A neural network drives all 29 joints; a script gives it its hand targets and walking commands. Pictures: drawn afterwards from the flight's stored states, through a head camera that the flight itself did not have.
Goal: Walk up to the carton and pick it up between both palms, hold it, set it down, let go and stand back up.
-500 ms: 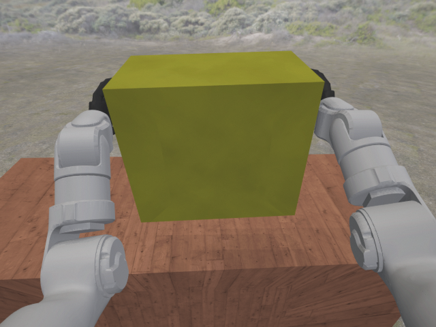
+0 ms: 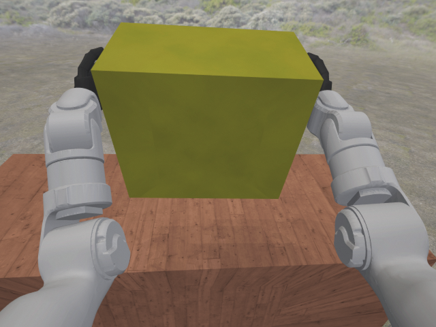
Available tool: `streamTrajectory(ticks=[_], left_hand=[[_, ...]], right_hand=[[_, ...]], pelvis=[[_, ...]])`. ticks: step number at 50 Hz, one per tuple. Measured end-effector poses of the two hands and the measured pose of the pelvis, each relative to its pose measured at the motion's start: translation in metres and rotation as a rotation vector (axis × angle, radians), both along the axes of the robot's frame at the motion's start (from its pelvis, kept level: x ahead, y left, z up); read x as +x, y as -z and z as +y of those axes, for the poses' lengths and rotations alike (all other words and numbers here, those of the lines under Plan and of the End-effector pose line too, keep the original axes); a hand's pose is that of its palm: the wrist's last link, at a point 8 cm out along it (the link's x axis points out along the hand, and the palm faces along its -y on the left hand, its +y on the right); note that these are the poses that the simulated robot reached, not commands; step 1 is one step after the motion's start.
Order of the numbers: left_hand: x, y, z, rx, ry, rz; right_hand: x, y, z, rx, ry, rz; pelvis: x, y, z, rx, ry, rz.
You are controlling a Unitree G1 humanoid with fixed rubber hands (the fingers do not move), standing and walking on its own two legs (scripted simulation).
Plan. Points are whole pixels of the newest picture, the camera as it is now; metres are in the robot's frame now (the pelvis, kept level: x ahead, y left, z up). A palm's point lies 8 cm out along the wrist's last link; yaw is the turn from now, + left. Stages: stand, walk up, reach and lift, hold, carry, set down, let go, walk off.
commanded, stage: set down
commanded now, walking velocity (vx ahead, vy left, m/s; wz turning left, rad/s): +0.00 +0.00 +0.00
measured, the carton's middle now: (207, 119) +0.38 +0.01 +0.28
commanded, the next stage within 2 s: none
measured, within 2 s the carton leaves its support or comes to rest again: neither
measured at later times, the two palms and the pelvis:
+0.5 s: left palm (114, 146) +0.38 +0.18 +0.23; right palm (311, 154) +0.37 -0.20 +0.21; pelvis +0.01 +0.01 +0.00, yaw +0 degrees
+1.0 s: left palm (110, 157) +0.39 +0.19 +0.20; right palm (300, 165) +0.37 -0.18 +0.19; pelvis +0.00 +0.01 +0.00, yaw +0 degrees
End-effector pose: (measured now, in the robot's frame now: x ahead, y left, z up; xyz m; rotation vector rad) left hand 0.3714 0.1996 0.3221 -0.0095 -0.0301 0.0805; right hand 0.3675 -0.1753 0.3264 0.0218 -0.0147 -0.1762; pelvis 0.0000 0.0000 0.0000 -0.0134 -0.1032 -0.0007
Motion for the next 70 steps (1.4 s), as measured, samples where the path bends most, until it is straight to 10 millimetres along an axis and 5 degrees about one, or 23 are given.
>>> streamTrajectory(ticks=[10, 20, 28, 37, 70], left_hand=[[0.01, 0.046, 0.01, 0.041, 0.0, 0.035], [0.011, 0.094, -0.011, 0.051, 0.018, 0.041], [0.009, 0.095, -0.022, 0.057, 0.008, 0.05], [0.009, 0.097, -0.01, 0.039, -0.005, 0.08], [0.021, 0.154, -0.02, 0.057, 0.018, 0.157]], right_hand=[[0.01, 0.061, 0.011, -0.009, 0.002, 0.015], [0.002, 0.108, -0.011, -0.022, 0.026, 0.01], [0.003, 0.112, -0.021, -0.036, 0.019, 0.015], [0.007, 0.116, -0.009, -0.038, 0.007, 0.041], [0.012, 0.164, -0.019, -0.042, 0.025, 0.1]], pelvis=[[0.006, 0.001, 0.005, -0.002, -0.014, -0.046], [0.009, 0.002, 0.008, -0.006, -0.002, -0.046], [0.006, 0.001, 0.004, -0.003, 0.012, -0.031], [0.001, 0.0, 0.0, 0.002, 0.0, -0.02], [0.014, 0.0, 0.004, 0.0, 0.007, 0.014]])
